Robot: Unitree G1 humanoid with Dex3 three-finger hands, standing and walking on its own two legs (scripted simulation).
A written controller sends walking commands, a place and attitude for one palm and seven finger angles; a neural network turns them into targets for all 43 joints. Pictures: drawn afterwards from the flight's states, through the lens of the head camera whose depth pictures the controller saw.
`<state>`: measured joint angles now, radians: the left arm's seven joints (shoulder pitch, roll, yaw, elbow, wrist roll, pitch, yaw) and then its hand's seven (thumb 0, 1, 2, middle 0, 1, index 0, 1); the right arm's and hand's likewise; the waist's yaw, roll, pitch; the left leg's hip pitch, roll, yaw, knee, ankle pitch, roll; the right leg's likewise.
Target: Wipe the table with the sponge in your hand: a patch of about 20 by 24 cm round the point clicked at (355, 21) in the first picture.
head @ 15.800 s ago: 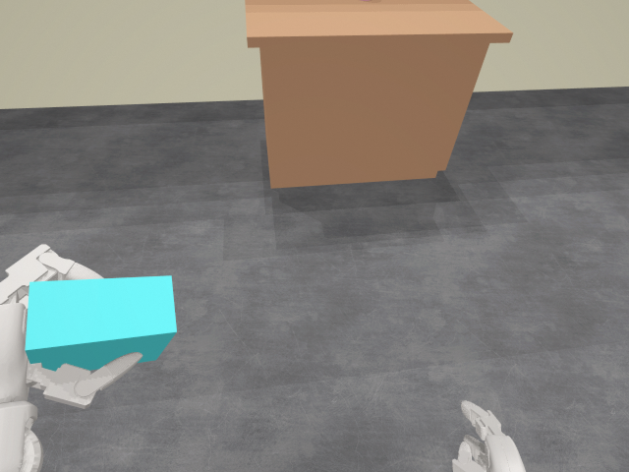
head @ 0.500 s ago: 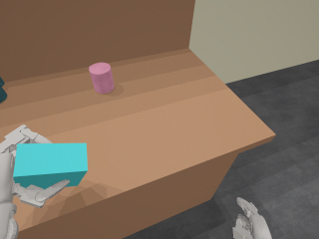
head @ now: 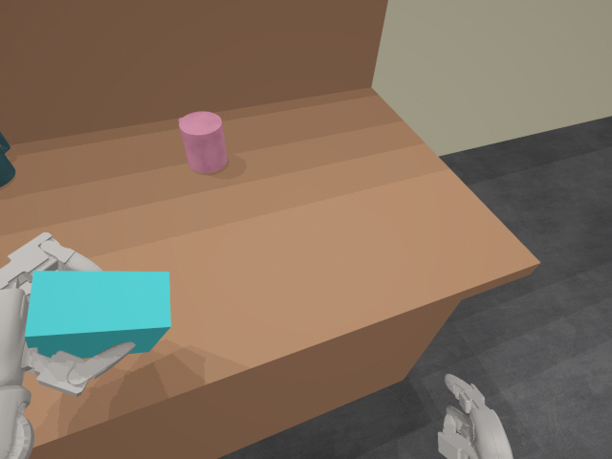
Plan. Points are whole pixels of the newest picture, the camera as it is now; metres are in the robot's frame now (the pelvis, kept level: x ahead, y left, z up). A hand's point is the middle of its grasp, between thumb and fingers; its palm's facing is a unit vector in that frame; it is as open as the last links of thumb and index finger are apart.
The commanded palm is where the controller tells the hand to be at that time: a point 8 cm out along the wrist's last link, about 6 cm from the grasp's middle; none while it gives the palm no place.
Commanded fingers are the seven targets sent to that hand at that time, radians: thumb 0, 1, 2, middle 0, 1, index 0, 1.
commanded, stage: look again from close up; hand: left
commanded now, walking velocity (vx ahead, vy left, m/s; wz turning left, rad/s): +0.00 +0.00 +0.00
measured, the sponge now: (119, 316) +0.22 +0.22 +0.12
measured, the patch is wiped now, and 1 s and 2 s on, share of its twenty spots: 0.00 0.00 0.00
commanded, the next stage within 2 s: shuffle to correct the standing spot in 0.10 s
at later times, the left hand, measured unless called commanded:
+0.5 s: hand (91, 299) +0.23 +0.24 +0.15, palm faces +0.35 -0.85 -0.39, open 9.9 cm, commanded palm +0.17 +0.27 +0.17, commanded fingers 0.00 0.10 1.30 -1.20 -1.60 -1.20 -1.60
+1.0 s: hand (162, 317) +0.22 +0.17 +0.15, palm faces +0.32 -0.87 -0.37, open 9.9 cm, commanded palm +0.16 +0.21 +0.17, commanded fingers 0.00 0.10 1.30 -1.20 -1.60 -1.20 -1.60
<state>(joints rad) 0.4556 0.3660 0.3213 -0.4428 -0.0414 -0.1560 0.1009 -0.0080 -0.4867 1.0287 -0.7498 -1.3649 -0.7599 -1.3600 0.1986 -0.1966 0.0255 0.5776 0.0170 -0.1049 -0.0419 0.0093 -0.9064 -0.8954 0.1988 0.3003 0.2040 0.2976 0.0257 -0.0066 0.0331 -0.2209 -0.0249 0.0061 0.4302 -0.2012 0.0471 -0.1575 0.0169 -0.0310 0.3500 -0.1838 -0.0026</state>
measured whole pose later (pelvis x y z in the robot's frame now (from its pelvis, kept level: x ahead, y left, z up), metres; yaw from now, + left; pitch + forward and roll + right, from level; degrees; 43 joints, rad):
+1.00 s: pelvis +0.00 -0.07 -0.01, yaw -1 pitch +0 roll -1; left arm 0.49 0.38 0.34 -0.51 -0.10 -0.11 0.09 -0.01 -0.49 1.03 -0.75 -1.36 -0.76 -1.36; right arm 0.20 -0.23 -0.02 0.57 0.03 -0.06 -0.04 0.01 -0.91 -0.90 0.20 0.30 0.20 0.30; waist 0.00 0.01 0.02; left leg -0.30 0.08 -0.03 0.56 -0.27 -0.02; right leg -0.22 0.12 -0.07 0.44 -0.23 -0.10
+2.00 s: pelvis +0.00 -0.06 -0.01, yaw +0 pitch +1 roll -1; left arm 0.49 0.41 0.35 -0.54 -0.10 -0.10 0.09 -0.01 -0.49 1.03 -0.75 -1.36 -0.76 -1.36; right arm 0.21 -0.20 0.00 0.56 0.02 -0.06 -0.03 0.01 -0.91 -0.90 0.20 0.30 0.20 0.30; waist 0.00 0.00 0.04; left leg -0.30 0.07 -0.03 0.54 -0.26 -0.04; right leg -0.23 0.11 -0.07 0.45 -0.24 -0.09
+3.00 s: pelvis -0.01 +0.00 +0.00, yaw +0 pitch -1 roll -2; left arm 0.35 0.37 0.39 -0.44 -0.04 -0.20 0.12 -0.01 -0.49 1.03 -0.75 -1.36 -0.77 -1.35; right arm 0.22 -0.18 0.04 0.60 0.00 -0.16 -0.03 0.01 -0.91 -0.90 0.20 0.30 0.20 0.30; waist 0.05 -0.03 0.06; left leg -0.25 -0.02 0.03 0.50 -0.23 0.05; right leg -0.20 0.02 -0.04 0.43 -0.22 -0.01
